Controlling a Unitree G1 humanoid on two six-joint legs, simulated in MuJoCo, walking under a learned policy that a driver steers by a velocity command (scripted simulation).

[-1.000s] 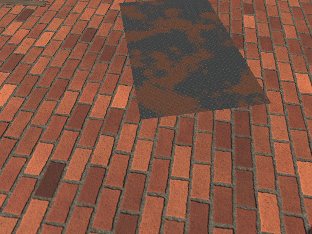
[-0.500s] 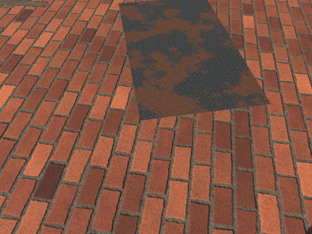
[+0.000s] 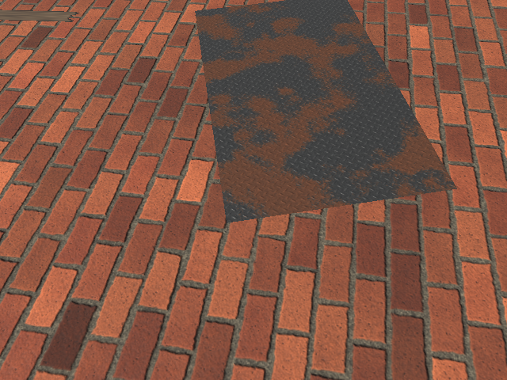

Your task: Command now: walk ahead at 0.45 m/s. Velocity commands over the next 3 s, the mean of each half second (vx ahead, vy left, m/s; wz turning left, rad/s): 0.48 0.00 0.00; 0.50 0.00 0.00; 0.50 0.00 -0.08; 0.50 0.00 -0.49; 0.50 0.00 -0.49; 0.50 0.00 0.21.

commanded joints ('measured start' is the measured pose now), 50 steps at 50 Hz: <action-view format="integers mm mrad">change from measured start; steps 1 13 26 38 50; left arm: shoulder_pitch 88 51 -402 -203 -119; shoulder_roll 97 124 97 169 158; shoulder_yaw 3 22 33 63 47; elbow -7 -59 -223 -179 -99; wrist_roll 1 -9 10 12 -5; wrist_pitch -12 -2 53 10 -22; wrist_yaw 6 -5 -42 -11 -10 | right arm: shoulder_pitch -125 232 293 313 109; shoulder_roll -6 -202 -65 -117 -27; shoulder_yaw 7 -63 10 4 -6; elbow -85 1 48 70 -56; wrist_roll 6 17 23 12 -8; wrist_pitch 2 -14 -65 -57 4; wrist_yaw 4 -20 -31 -53 -2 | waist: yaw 3 -127 -40 101 -56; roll -115 40 19 46 -73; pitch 136 -195 104 -86 56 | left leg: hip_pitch -142 806 471 650 -12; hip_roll -21 327 96 122 50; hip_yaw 56 -760 -115 -30 -45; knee -125 -781 -900 -360 50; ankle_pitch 58 -331 356 874 7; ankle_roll -13 311 113 83 -16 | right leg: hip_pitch -18 -637 -690 -178 -178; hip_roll -233 -27 -162 -23 -257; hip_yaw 132 128 12 -41 186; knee -79 1188 625 211 -106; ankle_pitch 587 -167 245 181 351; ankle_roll -61 -29 55 -82 -122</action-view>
